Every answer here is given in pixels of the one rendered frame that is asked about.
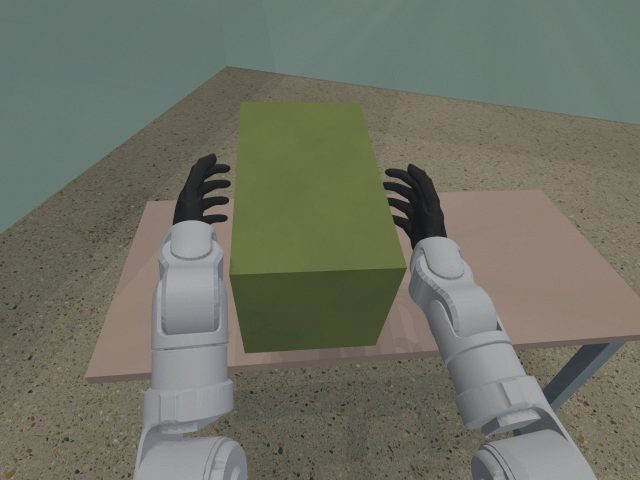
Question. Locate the carton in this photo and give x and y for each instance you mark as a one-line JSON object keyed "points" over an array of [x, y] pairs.
{"points": [[316, 260]]}

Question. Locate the robot left upper arm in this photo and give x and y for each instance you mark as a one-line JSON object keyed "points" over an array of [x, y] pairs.
{"points": [[197, 458]]}

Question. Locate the right robot hand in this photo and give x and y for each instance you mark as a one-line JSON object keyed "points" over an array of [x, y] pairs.
{"points": [[425, 217]]}

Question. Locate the left robot forearm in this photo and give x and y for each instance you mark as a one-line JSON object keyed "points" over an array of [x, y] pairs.
{"points": [[189, 382]]}

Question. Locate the robot right upper arm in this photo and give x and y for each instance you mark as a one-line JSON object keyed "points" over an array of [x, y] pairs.
{"points": [[541, 455]]}

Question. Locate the right robot forearm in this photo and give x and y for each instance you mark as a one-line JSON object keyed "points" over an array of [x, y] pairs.
{"points": [[494, 392]]}

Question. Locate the left robot hand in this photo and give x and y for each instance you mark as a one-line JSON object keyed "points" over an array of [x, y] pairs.
{"points": [[190, 204]]}

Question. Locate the table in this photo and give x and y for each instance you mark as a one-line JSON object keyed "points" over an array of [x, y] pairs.
{"points": [[549, 286]]}

